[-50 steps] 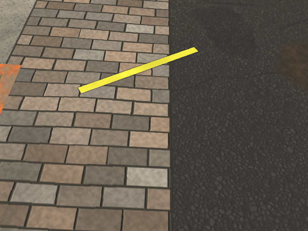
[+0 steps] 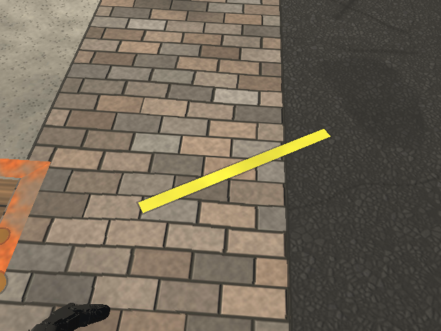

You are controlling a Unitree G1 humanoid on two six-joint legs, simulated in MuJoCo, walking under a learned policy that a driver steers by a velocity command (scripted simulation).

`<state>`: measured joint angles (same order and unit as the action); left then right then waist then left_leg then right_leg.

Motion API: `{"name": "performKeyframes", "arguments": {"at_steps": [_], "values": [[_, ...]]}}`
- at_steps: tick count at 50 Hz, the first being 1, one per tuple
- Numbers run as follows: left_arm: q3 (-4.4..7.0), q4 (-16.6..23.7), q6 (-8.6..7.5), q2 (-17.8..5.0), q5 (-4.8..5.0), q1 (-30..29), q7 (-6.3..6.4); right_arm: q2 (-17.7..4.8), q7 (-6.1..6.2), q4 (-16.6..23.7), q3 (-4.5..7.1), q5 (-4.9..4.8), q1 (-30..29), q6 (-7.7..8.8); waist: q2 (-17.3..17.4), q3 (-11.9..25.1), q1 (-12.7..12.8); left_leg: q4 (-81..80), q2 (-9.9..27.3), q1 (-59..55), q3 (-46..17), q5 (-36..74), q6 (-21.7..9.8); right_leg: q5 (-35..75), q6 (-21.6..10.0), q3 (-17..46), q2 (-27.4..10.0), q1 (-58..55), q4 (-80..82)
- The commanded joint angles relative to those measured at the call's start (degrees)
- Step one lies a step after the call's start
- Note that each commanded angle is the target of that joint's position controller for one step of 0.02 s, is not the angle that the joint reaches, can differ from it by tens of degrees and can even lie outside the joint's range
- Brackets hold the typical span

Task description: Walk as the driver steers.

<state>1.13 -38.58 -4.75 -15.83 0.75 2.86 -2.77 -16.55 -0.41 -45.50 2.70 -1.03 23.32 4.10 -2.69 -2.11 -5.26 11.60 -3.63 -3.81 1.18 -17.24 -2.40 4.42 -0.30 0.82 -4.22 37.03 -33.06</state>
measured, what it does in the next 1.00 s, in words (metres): walks ahead: right foot, then left foot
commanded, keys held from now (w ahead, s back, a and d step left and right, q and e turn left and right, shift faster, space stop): w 0.66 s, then w+e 0.34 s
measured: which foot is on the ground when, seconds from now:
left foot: down 0.00-0.12, up 0.14-0.62, down 0.64-1.00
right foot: up 0.00-0.08, down 0.10-0.64, up 0.66-1.00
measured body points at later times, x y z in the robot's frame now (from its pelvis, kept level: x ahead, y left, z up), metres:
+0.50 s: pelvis +0.29 -0.03 +0.01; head +0.32 -0.04 +0.46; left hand +0.31 +0.25 -0.11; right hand +0.49 -0.27 -0.09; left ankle +0.48 +0.13 -0.69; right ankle +0.21 -0.12 -0.74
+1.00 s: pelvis +0.57 +0.01 +0.01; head +0.59 +0.01 +0.45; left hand +0.76 +0.25 -0.10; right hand +0.58 -0.27 -0.12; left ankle +0.50 +0.11 -0.74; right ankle +0.72 -0.17 -0.68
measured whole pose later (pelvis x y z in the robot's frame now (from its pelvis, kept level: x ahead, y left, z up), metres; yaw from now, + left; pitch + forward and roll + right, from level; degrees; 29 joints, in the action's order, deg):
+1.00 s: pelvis +0.57 +0.01 +0.01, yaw -8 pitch +1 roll +2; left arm 2.8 -43.0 -2.2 -16.7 1.2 9.4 -1.2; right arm -15.6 -0.3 -48.7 3.2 0.6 17.8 5.6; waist -2.6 -1.8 -3.7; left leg 11.8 -2.8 -0.8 9.8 -13.3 -2.3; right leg 1.6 0.2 3.5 -5.9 39.1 -43.4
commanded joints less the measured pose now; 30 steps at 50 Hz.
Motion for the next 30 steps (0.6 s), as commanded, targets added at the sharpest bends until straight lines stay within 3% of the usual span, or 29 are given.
{"name": "performKeyframes", "arguments": {"at_steps": [1, 3, 4, 5, 6, 7, 8, 9, 10, 11, 13, 15, 18, 22, 25, 27, 29, 30], "values": [[1.41, 5.6, -1.2, -5.2, 0.05, -5.6, -0.8, -10.5, 0.59, 1.5, 2.78, -0.37, 0.7, -0.16, 5.9, -2.8, 2.0, 0.2, 17.8, 0.3, -7.0, 25.5, -7.5, -2.7, -2.2, -0.2, 1.2, -1.1, 3.3], [2.4, 4.7, -1.06, -7.2, -0.13, -0.7, -0.52, -11.7, 0.89, 1.3, 3.1, -0.09, 0.0, -0.84, 7.9, 1.4, 5.1, 7.5, 17.2, -2.0, -6.2, 42.4, -6.2, -7.7, -4.2, -2.6, 4.1, -9.2, 3.5], [3.62, 2.7, -0.87, -9.2, -0.17, 7.1, 0.04, -11.3, 1.07, 1.3, 2.83, 0.14, -0.8, -1.34, 7.6, 6.6, 9.5, 17.2, 14.9, -0.4, -4.2, 50.1, -4.8, -7.0, -6.0, -4.4, 5.8, -20.0, 4.6], [4.63, 0.7, -0.54, -12.0, -0.39, 16.9, 0.76, -9.5, 1.35, 2.2, 1.89, 1.05, -0.3, -1.43, 5.6, 14.5, 13.4, 31.7, 12.5, 9.5, -3.0, 40.9, -2.9, -4.5, -8.8, 1.2, 0.0, -37.6, 1.5], [5.88, -0.2, -0.38, -17.9, -1.48, 21.9, 0.97, -1.8, 0.75, 3.7, -0.35, 1.16, 7.9, -0.4, -9.2, 24.0, 10.0, 56.2, 2.1, 33.7, -1.8, 5.9, 1.6, -14.8, -18.8, 29.5, -15.8, -60.9, 3.9], [4.72, -0.6, -0.21, -12.9, -0.52, 23.1, 0.83, -4.9, 0.34, 2.4, -0.02, 0.36, 6.3, 0.91, -10.4, 28.1, 11.9, 63.7, -0.1, 41.1, -10.0, -15.5, 1.7, -22.4, -20.2, 44.2, -18.2, -62.7, 13.6], [3.84, -0.4, -0.08, -10.5, -0.19, 18.8, 1.12, -9.2, -0.07, 4.1, 1.3, -1.46, -0.3, 1.52, -6.4, 16.9, 11.7, 66.1, 3.6, 46.5, -9.4, -12.8, 1.3, -25.2, -16.9, 35.3, -16.3, -54.9, 15.2], [3.44, 0.0, 0.03, -9.2, -0.21, 15.0, 1.29, -9.1, -0.01, 5.4, 1.06, -1.55, -4.5, 1.87, -1.8, 10.4, 10.2, 63.2, 6.8, 46.1, -7.1, -7.4, 0.9, -21.7, -15.1, 27.6, -14.0, -45.7, 16.4], [3.03, 0.0, -0.02, -7.9, -0.67, 12.1, 1.17, -8.3, 0.2, 5.7, 1.06, -0.55, -6.8, 1.82, 0.9, 5.7, 8.3, 59.3, 8.8, 44.4, -5.9, -3.8, 1.1, -15.9, -14.3, 22.3, -11.7, -37.5, 18.0], [2.62, 0.3, -0.37, -6.6, -1.37, 10.5, 1.04, -7.8, 0.32, 5.3, 1.3, 0.06, -6.0, 1.28, -0.2, 4.3, 6.2, 56.5, 10.5, 40.7, -6.3, -1.0, 1.2, -11.6, -13.6, 18.5, -9.7, -32.1, 19.8], [2.77, -0.2, -1.14, -6.5, -1.22, 9.6, 0.85, -5.4, 0.44, 4.2, 0.88, 0.27, -3.1, 0.04, -1.6, 4.3, 4.2, 54.2, 11.2, 36.4, -5.7, 1.1, 2.2, -7.3, -14.5, 14.6, -8.3, -27.3, 22.9], [3.06, -1.5, -1.76, -7.5, -0.81, 10.1, 0.95, -4.6, 0.77, 4.7, 0.66, 0.73, -4.7, -0.71, -1.1, 2.4, 3.8, 50.2, 11.7, 37.7, -5.2, 3.8, 3.4, -4.2, -15.1, 10.9, -7.9, -24.9, 25.0], [3.32, -3.0, -1.49, -8.5, -0.66, 12.1, 1.66, -3.8, 0.72, 6.5, 0.33, 1.09, -11.1, -0.35, -0.1, 0.3, 5.5, 39.6, 12.0, 41.0, -4.7, 13.8, 4.3, -2.1, -13.9, 6.7, -6.4, -26.5, 26.2], [3.61, -4.9, -0.71, -10.2, 0.0, 16.0, 2.18, -2.3, -0.39, 8.4, -0.36, 0.57, -19.5, 0.76, 0.2, -1.3, 9.1, 25.3, 9.5, 38.1, -2.3, 23.6, 4.0, -3.7, -11.9, 3.3, -5.4, -28.6, 26.2], [3.8, -6.8, 0.25, -10.9, 0.32, 19.1, 2.31, -2.9, -1.37, 10.1, -0.28, 0.1, -24.0, 1.22, 0.1, -2.4, 10.5, 20.6, 8.5, 39.7, -2.4, 22.4, 2.9, -3.6, -11.8, 4.5, -8.0, -34.5, 24.2], [4.04, -7.7, 1.01, -11.3, 0.49, 19.8, 2.6, -3.6, -2.02, 11.0, -0.05, 0.11, -25.3, 1.46, -0.3, -2.4, 10.0, 18.3, 7.9, 40.4, -2.8, 18.3, 1.5, -0.7, -11.0, 5.3, -9.9, -38.9, 21.6], [4.32, -8.1, 1.65, -12.0, 0.55, 19.2, 2.95, -4.8, -2.33, 10.7, 0.43, 0.21, -23.0, 1.6, -1.3, -0.7, 8.1, 17.0, 6.6, 36.4, -1.9, 13.8, -0.1, 6.6, -9.9, 5.5, -10.6, -41.6, 17.9], [4.38, -8.0, 1.96, -12.4, 0.54, 17.9, 3.1, -5.9, -2.2, 9.6, 1.11, 0.33, -18.9, 1.65, -1.8, 1.9, 5.3, 15.6, 4.9, 29.9, -0.2, 13.0, -1.3, 15.4, -8.9, 4.3, -9.5, -41.5, 12.9]]}}
Velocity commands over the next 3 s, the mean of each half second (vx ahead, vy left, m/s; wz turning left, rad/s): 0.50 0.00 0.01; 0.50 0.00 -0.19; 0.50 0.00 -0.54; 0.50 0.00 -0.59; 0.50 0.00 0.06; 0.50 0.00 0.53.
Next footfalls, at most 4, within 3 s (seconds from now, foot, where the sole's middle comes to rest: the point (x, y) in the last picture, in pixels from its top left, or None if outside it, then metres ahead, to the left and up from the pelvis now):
0.10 right None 0.25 -0.12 -0.77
0.64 left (172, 305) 0.54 0.11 -0.77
1.16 right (248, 221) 0.81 -0.15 -0.77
1.66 left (217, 148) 1.15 -0.08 -0.77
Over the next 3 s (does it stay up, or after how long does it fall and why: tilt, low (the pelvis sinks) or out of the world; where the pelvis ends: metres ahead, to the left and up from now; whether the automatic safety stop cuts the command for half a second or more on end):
stays up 1.53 -0.53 0.01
